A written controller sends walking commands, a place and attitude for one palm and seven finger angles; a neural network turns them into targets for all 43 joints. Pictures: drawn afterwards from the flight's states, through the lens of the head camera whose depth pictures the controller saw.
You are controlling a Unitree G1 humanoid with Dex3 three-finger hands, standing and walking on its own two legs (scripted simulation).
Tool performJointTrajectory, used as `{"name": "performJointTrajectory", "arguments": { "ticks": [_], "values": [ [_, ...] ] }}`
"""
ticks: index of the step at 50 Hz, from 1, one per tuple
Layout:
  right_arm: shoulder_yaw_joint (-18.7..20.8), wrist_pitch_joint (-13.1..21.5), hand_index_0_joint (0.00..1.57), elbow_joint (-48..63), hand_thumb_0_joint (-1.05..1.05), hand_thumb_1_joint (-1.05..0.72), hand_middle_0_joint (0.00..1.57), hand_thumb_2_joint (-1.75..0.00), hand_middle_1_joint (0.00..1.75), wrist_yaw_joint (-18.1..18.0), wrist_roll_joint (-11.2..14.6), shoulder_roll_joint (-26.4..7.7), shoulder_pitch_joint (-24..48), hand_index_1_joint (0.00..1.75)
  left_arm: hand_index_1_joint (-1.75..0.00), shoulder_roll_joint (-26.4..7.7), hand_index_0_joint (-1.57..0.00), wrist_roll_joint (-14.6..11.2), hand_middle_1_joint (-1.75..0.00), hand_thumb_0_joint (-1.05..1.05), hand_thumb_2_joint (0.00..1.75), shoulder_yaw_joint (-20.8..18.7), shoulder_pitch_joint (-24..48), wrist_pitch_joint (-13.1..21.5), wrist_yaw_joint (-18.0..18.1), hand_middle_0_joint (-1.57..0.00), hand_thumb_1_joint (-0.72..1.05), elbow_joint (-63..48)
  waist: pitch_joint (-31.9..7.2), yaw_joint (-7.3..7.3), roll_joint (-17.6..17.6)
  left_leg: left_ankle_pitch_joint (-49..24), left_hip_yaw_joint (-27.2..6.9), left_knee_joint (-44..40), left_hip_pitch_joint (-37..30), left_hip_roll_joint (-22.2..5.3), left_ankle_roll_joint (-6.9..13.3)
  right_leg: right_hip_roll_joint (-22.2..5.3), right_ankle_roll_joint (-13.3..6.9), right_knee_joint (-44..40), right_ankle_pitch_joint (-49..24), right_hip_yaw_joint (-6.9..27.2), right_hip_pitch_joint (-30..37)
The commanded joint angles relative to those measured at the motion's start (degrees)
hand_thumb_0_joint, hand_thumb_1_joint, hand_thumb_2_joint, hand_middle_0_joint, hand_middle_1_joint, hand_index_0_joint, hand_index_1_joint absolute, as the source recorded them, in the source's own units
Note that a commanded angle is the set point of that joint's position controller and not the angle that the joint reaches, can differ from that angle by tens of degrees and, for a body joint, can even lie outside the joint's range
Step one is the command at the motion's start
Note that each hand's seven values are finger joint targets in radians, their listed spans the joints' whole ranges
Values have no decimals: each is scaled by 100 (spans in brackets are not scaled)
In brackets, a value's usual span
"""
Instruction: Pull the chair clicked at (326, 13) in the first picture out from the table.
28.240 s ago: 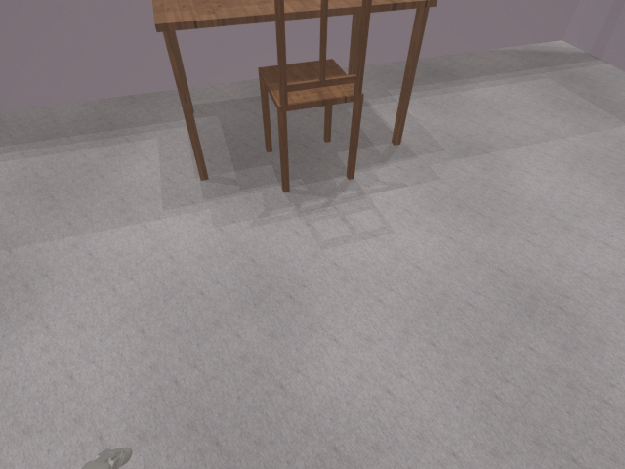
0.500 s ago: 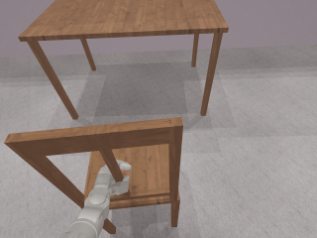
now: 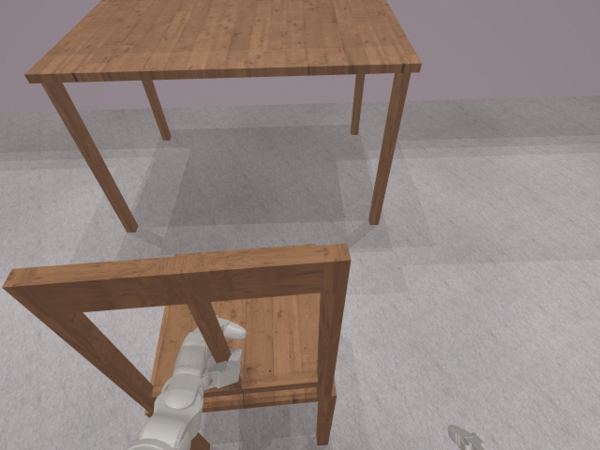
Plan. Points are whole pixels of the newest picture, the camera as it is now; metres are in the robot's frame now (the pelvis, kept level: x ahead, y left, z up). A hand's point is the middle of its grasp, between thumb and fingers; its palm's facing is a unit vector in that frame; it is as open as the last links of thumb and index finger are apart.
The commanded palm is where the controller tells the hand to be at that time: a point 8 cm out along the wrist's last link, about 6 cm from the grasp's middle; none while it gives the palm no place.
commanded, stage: stop walking, hand still on the chair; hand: left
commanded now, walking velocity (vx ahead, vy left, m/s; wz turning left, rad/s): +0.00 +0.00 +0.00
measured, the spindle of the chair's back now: (219, 349) +0.28 +0.14 -0.06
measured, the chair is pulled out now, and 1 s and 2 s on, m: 0.66 0.66 0.66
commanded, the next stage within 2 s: open the thumb and straighten the fingers in 0.02 s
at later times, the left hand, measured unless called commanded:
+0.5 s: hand (230, 363) +0.26 +0.12 -0.08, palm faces +0.00 -0.99 -0.16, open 11.7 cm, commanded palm +0.24 +0.18 -0.06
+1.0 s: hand (219, 377) +0.24 +0.14 -0.09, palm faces +0.01 -0.99 -0.15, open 17.4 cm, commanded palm +0.22 +0.19 -0.07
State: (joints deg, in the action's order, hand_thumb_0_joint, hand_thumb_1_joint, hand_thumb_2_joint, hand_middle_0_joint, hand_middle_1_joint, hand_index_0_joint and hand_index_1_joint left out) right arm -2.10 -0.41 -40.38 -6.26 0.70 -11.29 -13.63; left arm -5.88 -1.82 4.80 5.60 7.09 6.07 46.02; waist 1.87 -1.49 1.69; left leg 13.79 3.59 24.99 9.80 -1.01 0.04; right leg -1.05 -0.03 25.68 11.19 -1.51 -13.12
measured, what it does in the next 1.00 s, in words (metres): stands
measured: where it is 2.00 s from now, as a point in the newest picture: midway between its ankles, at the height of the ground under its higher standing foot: outside the picture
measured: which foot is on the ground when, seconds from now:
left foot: down 0.00-1.00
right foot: down 0.00-1.00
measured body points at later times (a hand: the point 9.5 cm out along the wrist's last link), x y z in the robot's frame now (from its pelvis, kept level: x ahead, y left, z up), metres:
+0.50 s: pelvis +0.01 -0.01 -0.02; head +0.04 -0.03 +0.42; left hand +0.26 +0.18 -0.07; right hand +0.16 -0.27 -0.13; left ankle +0.00 +0.12 -0.74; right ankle +0.03 -0.12 -0.74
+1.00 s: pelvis +0.02 +0.00 -0.04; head +0.06 -0.02 +0.41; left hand +0.24 +0.19 -0.07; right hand +0.19 -0.25 -0.13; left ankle +0.00 +0.12 -0.74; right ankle +0.03 -0.12 -0.74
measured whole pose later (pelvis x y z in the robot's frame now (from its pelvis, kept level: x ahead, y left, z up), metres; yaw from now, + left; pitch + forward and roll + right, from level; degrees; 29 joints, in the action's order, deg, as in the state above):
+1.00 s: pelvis +0.02 +0.00 -0.04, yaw +3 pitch +10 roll +0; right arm -0.5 5.5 -31.4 -4.6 1.9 -15.1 -14.2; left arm -9.6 -3.1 3.9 -12.8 -7.1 2.0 10.4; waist -6.3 -2.6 2.6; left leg 26.0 -0.3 49.3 33.3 -0.9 -0.3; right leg -2.3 -0.4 48.6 23.9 -4.8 -34.6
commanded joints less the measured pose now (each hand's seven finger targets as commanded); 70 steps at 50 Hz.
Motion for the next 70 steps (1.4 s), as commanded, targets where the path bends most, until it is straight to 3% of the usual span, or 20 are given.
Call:
{"name": "performJointTrajectory", "arguments": {
  "ticks": [1, 6, 7, 8, 10, 12, 16, 18, 22, 28, 33, 36, 39, 43, 47, 48, 52, 54, 63, 70],
  "values": [
    [270, 243, 20, 698, 0, -90, 20, -90, 30, -106, -3, -794, 363, 30, -145, -601, -50, 78, -145, 0, 90, -120, 1169, 310, 18, -50, 90, -1099, -1118, 74, -169, -1013, -686, -411, -338, -657, 121, -556, -168, -349, -811, 571, 304],
    [291, 230, 20, 735, 0, -90, 20, -90, 30, -118, -4, -774, 400, 30, -145, -755, -50, 67, -145, 0, 90, -261, 934, 336, 30, -50, 90, -1468, -1228, 80, -276, -1220, -658, -320, -424, -647, 102, -632, -192, -345, -1222, 584, 443],
    [367, 248, 20, 657, 0, -90, 20, -90, 30, 101, 296, -1023, 310, 30, -145, -224, -50, -232, -145, 0, 84, -9, 398, 60, -103, -50, 78, -855, -957, -308, -1148, -721, -381, -97, 382, -319, 82, -340, -70, -71, -852, 42, 86],
    [379, 253, 20, 688, 0, -90, 20, -90, 30, 198, 306, -1074, 364, 30, -145, -251, -50, -272, -145, 0, 78, 21, 507, 37, -195, -50, 66, -1001, -840, -237, -1209, -521, -370, -8, 676, -297, 89, -349, -95, 28, -741, 32, 5],
    [463, 371, 20, 843, 0, -90, 20, -90, 30, 272, 275, -1037, 467, 30, -145, -890, -50, -257, -145, 0, 67, -529, 698, 182, -252, -50, 42, -1956, -1298, -88, -622, -369, -235, 186, 759, -168, 110, -317, -98, 177, -665, 152, 14],
    [420, 477, 20, 976, 0, -90, 20, -90, 30, 332, 241, -929, 526, 30, -145, -741, -50, -214, -145, 0, 55, -392, 373, 167, -311, -50, 17, -2391, -1465, -28, -42, -401, -166, 361, 844, -84, 89, -294, -133, 345, -683, 136, -101],
    [434, 542, 20, 1115, 0, -90, 20, -90, 30, 384, 233, -959, 490, 30, -145, -779, -50, -144, -145, 0, 32, -393, 184, -113, -347, -50, -31, -2624, -1388, -68, -11, -115, -181, 645, 1208, -49, 94, -233, -106, 589, -338, 54, -519],
    [446, 550, 20, 1159, 0, -90, 20, -90, 30, 352, 232, -1020, 465, 30, -130, -861, -45, -174, -130, 0, 20, -455, 294, -281, -312, -45, -55, -2720, -1436, -121, -145, 12, -196, 763, 1370, -32, 94, -217, -84, 676, -197, 29, -622],
    [445, 607, 20, 1334, 0, -90, 20, -90, 30, 298, 230, -1022, 451, 30, -101, -647, -35, -220, -101, 0, 20, -364, 246, -537, -305, -35, -55, -2920, -1593, -130, -395, 108, -189, 1002, 1557, -1, 102, -202, -12, 866, -73, -1, -837],
    [488, 764, 20, 1431, 0, -90, 20, -90, 30, 181, 175, -1070, 291, 30, -58, -869, -20, -238, -58, 0, 20, -554, -56, -643, -311, -20, -55, -3595, -2184, -83, -356, -506, -246, 1311, 1499, 9, 103, -201, -35, 1234, -809, -57, -648],
    [445, 755, 20, 1452, 0, -90, 20, -90, 30, 175, 162, -1092, 251, 30, -22, -868, -7, -168, -22, 0, 20, -504, -424, -899, -413, -7, -55, -3393, -1700, -164, -649, -364, -266, 1509, 1904, 12, 113, -200, 1, 1333, -759, -85, -992],
    [427, 775, 20, 1573, 0, -90, 20, -90, 30, 178, 152, -1059, 257, 30, 0, -931, 0, -157, 0, 0, 20, -519, -519, -981, -451, 0, -55, -3846, -1943, -96, -367, -456, -266, 1597, 1848, 30, 108, -219, -12, 1453, -777, -103, -974],
    [416, 844, 20, 1653, 0, -90, 20, -90, 30, 143, 148, -1025, 234, 30, 0, -971, 0, -196, 0, 0, 20, -521, -762, -1001, -424, 0, -55, -4342, -2184, -92, -159, -746, -276, 1705, 1750, 35, 108, -231, -38, 1547, -1120, -107, -855],
    [415, 907, 20, 1681, 0, -90, 20, -90, 30, 112, 132, -1033, 168, 30, 0, -885, 0, -199, 0, 0, 20, -395, -1078, -1029, -386, 0, -55, -4587, -2029, -176, -345, -818, -332, 1823, 1852, 23, 105, -220, -39, 1610, -1204, -159, -1004],
    [406, 931, 20, 1708, 0, -90, 20, -90, 30, 98, 136, -1044, 168, 30, 0, -792, 0, -136, 0, 0, 20, -237, -1200, -1139, -386, 0, -55, -4661, -1898, -195, -363, -599, -377, 1868, 1929, 31, 109, -213, -13, 1660, -814, -219, -1287],
    [420, 918, 20, 1714, 0, -90, 20, -90, 30, 90, 129, -1069, 173, 30, 0, -1052, 0, -118, 0, 0, 20, -534, -1615, -1195, -389, 0, -55, -4432, -1781, -92, -251, -568, -371, 1873, 2064, 39, 92, -208, -53, 1676, -732, -215, -1302],
    [391, 955, 20, 1959, 0, -90, 20, -90, 30, 117, 144, -996, 247, 30, 0, -712, 0, -103, 0, 0, 20, -83, -2026, -1258, -371, 0, -55, -5185, -1975, -85, -120, -584, -406, 1911, 1975, 34, 86, -226, -54, 1769, -574, -266, -1362],
    [402, 974, 20, 1993, 0, -90, 20, -90, 30, 88, 142, -1002, 246, 30, 0, -872, 0, -99, 0, 0, 20, -205, -2206, -1263, -307, 0, -55, -5459, -1975, -67, -154, -533, -430, 1931, 2019, 29, 84, -216, -64, 1780, -491, -267, -1386],
    [362, 1047, 20, 2145, 0, -90, 20, -90, 30, 26, 110, -951, 245, 30, 0, -641, 0, 102, 0, 0, 20, 239, -2918, -1334, -107, 0, -55, -6131, -1601, -159, -186, -70, -564, 2037, 2254, 35, 85, -177, -73, 1890, 192, -350, -1900],
    [301, 1020, 20, 2320, 0, -90, 20, -90, 30, -13, 108, -881, 301, 30, 0, -616, 0, 181, 0, 0, 20, 356, -3573, -1464, -36, 0, -55, -6587, -1568, -102, -178, 281, -610, 2107, 2468, 77, 80, -157, -85, 1973, 621, -355, -2066]
  ]
}}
